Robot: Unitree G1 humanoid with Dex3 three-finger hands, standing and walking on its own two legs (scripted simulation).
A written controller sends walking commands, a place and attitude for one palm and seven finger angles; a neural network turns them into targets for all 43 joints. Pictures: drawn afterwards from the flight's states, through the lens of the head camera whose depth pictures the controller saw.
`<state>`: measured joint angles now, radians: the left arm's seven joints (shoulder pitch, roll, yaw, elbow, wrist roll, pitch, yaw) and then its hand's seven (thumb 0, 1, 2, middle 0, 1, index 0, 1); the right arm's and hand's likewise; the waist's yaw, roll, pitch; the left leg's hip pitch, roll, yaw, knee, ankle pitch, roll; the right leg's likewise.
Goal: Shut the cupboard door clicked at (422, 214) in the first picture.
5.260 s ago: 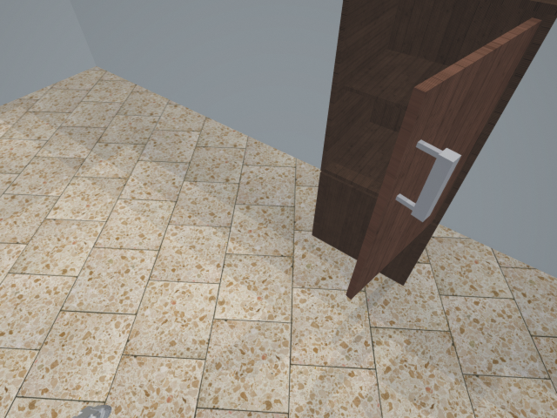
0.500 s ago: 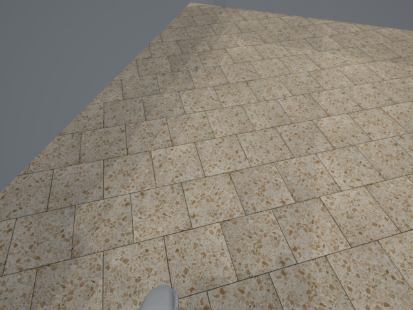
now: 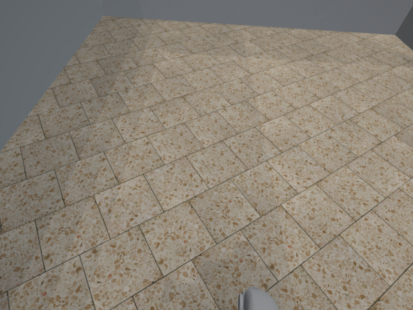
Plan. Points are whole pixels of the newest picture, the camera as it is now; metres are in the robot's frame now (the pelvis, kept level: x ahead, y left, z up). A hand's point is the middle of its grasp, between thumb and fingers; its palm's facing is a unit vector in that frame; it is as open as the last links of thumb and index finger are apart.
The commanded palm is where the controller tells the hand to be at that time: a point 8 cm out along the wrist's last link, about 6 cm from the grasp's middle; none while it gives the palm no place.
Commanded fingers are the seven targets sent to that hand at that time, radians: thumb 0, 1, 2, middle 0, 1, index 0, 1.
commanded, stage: walk around to get in front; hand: left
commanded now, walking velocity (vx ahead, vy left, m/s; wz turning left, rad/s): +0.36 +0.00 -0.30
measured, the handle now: out of the picture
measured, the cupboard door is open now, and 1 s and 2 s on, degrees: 78 78 78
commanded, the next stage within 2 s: walk to a spot facing it in 1.44 s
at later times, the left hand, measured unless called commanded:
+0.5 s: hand (164, 247) +0.30 +0.11 -0.16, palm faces -0.04 -0.97 -0.24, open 7.1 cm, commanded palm none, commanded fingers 0.00 0.90 0.90 -0.20 -0.30 -0.20 -0.30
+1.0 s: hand (155, 209) +0.42 +0.16 -0.19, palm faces -0.05 -0.99 -0.13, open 7.4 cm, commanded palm none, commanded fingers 0.00 0.90 0.90 -0.20 -0.30 -0.20 -0.30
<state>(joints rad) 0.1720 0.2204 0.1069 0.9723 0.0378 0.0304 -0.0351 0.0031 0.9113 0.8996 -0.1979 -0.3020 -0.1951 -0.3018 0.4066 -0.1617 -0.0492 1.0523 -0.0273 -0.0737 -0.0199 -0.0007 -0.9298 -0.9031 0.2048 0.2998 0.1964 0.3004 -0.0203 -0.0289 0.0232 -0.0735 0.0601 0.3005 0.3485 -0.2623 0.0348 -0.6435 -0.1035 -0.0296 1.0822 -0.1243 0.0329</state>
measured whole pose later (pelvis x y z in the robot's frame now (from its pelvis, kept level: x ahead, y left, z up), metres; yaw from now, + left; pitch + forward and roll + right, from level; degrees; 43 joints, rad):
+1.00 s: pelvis +0.42 -0.01 +0.00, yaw -9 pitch -2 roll -1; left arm 0.33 0.16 0.07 1.11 0.03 -0.01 0.00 0.01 0.91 0.90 -0.20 -0.30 -0.20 -0.30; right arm 0.25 -0.16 -0.07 1.03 -0.02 -0.08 -0.02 -0.02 -0.97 -0.90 0.21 0.30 0.20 0.30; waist 0.03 -0.03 0.04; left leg -0.18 0.04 0.22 0.44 -0.23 0.07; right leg -0.54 -0.10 -0.02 1.20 -0.22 0.00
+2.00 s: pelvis +0.77 -0.09 -0.02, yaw -4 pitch +0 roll -3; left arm 0.19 0.21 0.08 0.98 0.02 0.02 0.02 0.00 0.91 0.90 -0.20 -0.30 -0.20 -0.30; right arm 0.17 -0.19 -0.04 0.93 -0.03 0.00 0.01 0.00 -0.91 -0.90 0.20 0.30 0.20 0.30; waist 0.00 -0.02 0.09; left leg -0.41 -0.01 0.08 0.56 -0.16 0.10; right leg -0.50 -0.10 -0.04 1.18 -0.40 0.07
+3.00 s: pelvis +0.76 -0.14 -0.01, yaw +34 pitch +0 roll +0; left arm 0.23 0.27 0.08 0.93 0.01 0.07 0.02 0.01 0.91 0.90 -0.20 -0.30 -0.20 -0.30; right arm 0.09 -0.24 -0.05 0.87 -0.02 0.03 0.01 0.00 -0.91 -0.90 0.20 0.30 0.20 0.30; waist 0.03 -0.03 0.10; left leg -0.26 -0.01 0.03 0.56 -0.30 0.03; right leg -0.46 -0.12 -0.08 1.12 -0.48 0.09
